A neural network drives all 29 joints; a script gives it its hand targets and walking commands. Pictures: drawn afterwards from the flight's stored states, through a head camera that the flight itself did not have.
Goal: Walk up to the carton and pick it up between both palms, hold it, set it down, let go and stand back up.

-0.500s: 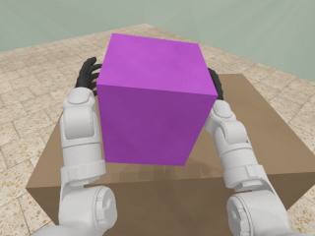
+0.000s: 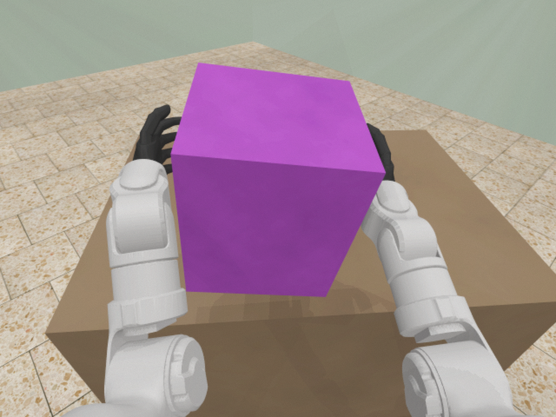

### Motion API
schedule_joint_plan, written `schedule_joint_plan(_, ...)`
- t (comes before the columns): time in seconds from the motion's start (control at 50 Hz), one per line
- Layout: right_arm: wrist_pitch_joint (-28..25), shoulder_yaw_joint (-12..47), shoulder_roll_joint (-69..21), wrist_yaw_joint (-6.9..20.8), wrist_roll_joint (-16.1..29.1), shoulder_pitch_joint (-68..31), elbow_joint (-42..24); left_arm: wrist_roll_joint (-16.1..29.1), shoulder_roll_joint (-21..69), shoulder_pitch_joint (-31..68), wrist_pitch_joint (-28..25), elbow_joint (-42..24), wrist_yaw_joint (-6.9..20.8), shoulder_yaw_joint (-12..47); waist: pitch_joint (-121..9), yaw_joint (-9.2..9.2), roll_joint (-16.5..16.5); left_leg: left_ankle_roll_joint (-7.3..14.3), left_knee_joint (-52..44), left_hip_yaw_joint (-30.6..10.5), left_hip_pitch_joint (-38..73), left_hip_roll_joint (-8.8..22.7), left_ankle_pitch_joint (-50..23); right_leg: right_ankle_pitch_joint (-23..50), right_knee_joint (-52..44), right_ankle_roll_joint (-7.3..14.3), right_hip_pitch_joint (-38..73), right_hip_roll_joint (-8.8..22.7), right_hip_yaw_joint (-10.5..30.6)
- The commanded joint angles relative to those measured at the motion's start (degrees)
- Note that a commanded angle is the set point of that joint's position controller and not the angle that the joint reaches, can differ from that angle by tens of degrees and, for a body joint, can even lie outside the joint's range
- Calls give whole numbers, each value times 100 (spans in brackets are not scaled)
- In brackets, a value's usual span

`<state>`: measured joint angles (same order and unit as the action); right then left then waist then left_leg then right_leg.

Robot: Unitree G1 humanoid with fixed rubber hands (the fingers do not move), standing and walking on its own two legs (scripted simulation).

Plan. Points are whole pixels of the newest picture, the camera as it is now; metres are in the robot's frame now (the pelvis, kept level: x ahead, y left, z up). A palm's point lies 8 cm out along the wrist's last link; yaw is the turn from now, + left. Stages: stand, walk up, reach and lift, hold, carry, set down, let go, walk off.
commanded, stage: hold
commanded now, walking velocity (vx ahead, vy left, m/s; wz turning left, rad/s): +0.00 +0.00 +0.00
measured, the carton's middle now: (266, 188) +0.38 +0.00 +0.19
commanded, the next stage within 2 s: set down in 0.82 s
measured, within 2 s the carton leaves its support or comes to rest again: neither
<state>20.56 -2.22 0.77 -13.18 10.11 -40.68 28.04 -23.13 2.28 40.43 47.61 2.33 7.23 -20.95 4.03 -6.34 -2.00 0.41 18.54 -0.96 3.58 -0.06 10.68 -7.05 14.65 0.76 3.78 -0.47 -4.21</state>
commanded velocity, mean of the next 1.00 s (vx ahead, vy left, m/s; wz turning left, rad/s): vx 0.00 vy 0.00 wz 0.00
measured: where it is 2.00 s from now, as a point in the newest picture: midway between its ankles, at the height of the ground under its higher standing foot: outside the picture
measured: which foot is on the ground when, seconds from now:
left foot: down 0.00-1.00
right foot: down 0.00-1.00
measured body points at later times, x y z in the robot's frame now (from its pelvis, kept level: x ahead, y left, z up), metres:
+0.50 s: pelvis -0.01 -0.01 +0.00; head -0.06 +0.01 +0.45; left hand +0.37 +0.15 +0.24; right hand +0.37 -0.16 +0.21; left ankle +0.01 +0.11 -0.75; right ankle +0.03 -0.11 -0.75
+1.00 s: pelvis +0.00 +0.00 +0.00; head -0.05 +0.02 +0.45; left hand +0.38 +0.15 +0.25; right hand +0.38 -0.15 +0.22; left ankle +0.01 +0.11 -0.75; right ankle +0.03 -0.11 -0.75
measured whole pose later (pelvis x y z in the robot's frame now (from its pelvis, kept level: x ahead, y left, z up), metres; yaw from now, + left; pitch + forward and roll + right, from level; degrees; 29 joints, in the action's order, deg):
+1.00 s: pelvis +0.00 +0.00 +0.00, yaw +1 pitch -11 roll -1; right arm 18.4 -3.6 0.7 -12.7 8.6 -40.4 27.8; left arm -22.1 2.0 41.1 44.8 4.0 6.3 -19.8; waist 3.3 -6.5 -2.2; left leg 0.5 18.7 -2.0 3.4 -0.4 11.0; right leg -7.9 15.2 0.8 3.9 -0.1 -5.3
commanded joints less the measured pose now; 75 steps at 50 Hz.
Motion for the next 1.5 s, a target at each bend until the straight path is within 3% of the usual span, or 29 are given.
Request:
schedule_joint_plan(0.0, -354, 1911, -2710, 673, 413, -4289, -1759, 873, 2667, 2877, -202, -156, 632, 2466, -1910, -21, 285, -121, -261, 340, -444, -186, -1476, 894, 35, -240, 1141, -299, -186)
schedule_joint_plan(0.06, -346, 1839, -2673, 682, 378, -4225, -1619, 857, 2652, 2889, -207, -41, 634, 2463, -1766, -76, 286, -117, -310, 346, -460, -175, -1272, 715, 14, -238, 1055, -292, -188)
schedule_joint_plan(0.14, -329, 1752, -2747, 714, 311, -4229, -1454, 824, 2592, 2956, -204, 69, 665, 2351, -1671, -11, 297, -43, -413, 381, -674, -182, -863, 485, 4, -228, 1056, -241, -153)
schedule_joint_plan(0.36, -447, 1776, -2835, 691, 286, -4578, -1603, 859, 2615, 3186, -311, 181, 659, 2354, -1967, 9, 228, -3, -343, 382, -625, -233, -934, 577, 37, -283, 1121, -235, -153)
schedule_joint_plan(0.46, -387, 1688, -2833, 680, 211, -4433, -1337, 747, 2506, 3099, -295, 420, 707, 2165, -1663, 10, 173, 53, -453, 410, -792, -248, -577, 349, 6, -295, 1098, -196, -119)
schedule_joint_plan(0.8, -385, 1936, -2769, 617, 465, -4241, -1817, 928, 2618, 3012, -284, -239, 651, 2566, -1967, -79, 334, -143, -198, 310, -366, -222, -1594, 1061, 61, -279, 1159, -280, -190)
schedule_joint_plan(0.82, -397, 1979, -2647, 626, 449, -4184, -1873, 1064, 2635, 2957, -303, -339, 649, 2734, -2085, -5, 332, -116, -179, 239, -304, -329, -1426, 994, 50, -219, 1198, -232, -234)
schedule_joint_plan(0.86, -456, 1909, -2601, 657, 366, -4266, -1884, 1119, 2591, 3061, -375, -243, 637, 2735, -2006, -34, 239, -116, -221, 277, -398, -342, -1143, 770, 8, -234, 1062, -214, -273)
schedule_joint_plan(0.94, -649, 1420, -2519, 786, 1, -4335, -1421, 868, 2481, 3192, -574, 270, 704, 2370, -1368, 0, 282, -40, -530, 316, -807, -277, -164, -81, -42, -183, 821, -129, -317)
schedule_joint_plan(1.0, -1031, 1060, -2462, 902, -445, -4205, -1076, 617, 2412, 3116, -809, 737, 813, 1995, -1185, 123, 304, 20, -721, 395, -995, -210, 272, -327, -42, -168, 921, -70, -350)
schedule_joint_plan(1.1, -1866, 866, -2167, 969, -854, -3901, -1014, 526, 2355, 2573, -1281, 862, 853, 1873, -1426, 163, 109, -93, -470, 462, -428, -172, -725, 434, -43, -176, 1108, -103, -506)
schedule_joint_plan(1.2, -2330, 1234, -1958, 885, -747, -3431, -1162, 710, 2313, 1999, -1559, 523, 771, 2315, -1650, 82, -23, -261, -97, 394, 293, -136, -2051, 1281, -25, -240, 1067, -218, -569)
schedule_joint_plan(1.34, -2695, 1873, -1997, 815, -373, -3265, -1592, 999, 2448, 2046, -1874, -367, 460, 3209, -2148, 42, 290, -435, 212, 269, 627, -104, -3055, 1814, 66, -247, 1015, -245, -544)
schedule_joint_plan(1.4, -2730, 1982, -2046, 799, -302, -3252, -1555, 1078, 2530, 2055, -1940, -477, 328, 3480, -2248, 12, 477, -486, 258, 256, 573, -110, -3118, 1918, 123, -222, 949, -210, -505)
schedule_joint_plan(1.48, -2600, 1939, -2033, 788, -333, -3010, -1394, 993, 2436, 1882, -1865, -271, 336, 3369, -1971, -20, 386, -413, 121, 262, 163, -161, -2527, 2125, 161, -258, 1190, -130, -458)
